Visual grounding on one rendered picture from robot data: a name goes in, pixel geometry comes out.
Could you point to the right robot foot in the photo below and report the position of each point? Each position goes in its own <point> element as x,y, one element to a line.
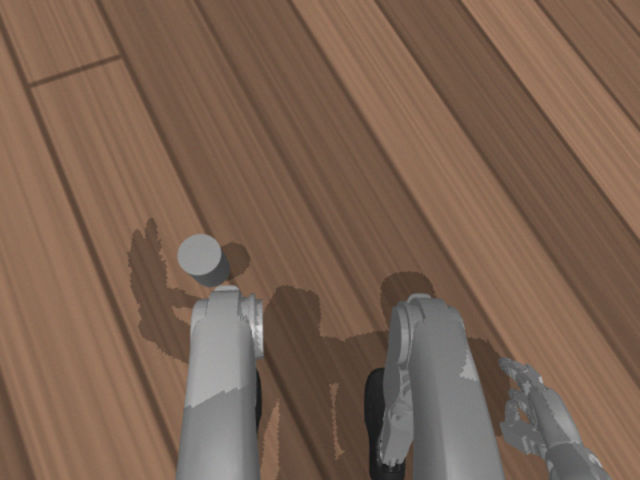
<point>374,407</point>

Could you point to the can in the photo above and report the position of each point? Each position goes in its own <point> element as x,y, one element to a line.
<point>202,258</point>

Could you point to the right robot hand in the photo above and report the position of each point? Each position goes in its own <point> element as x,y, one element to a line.
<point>544,408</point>

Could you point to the right robot arm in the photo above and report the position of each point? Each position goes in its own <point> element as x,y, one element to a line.
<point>573,462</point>

